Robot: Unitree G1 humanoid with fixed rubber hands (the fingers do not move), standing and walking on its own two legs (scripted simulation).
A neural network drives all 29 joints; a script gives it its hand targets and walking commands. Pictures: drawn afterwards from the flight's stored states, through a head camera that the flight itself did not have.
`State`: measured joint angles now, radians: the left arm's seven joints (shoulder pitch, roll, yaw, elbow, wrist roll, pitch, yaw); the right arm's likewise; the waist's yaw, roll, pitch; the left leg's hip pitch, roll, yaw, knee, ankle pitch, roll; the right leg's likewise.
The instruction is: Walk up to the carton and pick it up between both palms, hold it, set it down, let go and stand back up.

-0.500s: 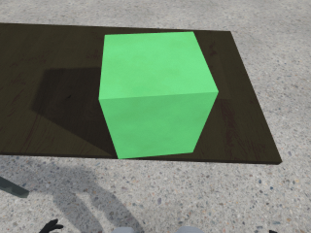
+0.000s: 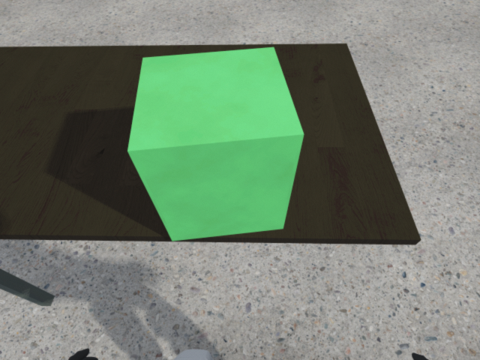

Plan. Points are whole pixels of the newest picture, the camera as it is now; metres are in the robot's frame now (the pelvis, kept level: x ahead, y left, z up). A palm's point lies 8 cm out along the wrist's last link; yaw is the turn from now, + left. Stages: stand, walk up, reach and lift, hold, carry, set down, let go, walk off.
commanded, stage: walk up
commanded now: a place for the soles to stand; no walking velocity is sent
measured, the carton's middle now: (219, 151) +0.43 +0.04 +0.10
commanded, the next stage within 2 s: reach and lift in 1.36 s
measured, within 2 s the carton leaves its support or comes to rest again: neither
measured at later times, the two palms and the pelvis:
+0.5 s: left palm out of the picture +0.12 +0.32 -0.10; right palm out of the picture +0.08 -0.29 -0.10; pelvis +0.00 +0.02 +0.00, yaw +0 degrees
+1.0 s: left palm out of the picture +0.11 +0.33 -0.09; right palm out of the picture +0.07 -0.28 -0.09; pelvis -0.01 +0.04 +0.00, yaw +0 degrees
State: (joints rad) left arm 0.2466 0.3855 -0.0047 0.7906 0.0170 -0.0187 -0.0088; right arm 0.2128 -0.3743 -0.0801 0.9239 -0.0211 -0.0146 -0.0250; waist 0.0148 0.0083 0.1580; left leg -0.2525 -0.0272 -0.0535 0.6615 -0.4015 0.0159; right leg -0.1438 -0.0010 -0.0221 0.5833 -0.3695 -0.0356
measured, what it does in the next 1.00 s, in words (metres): steps on the spot: left foot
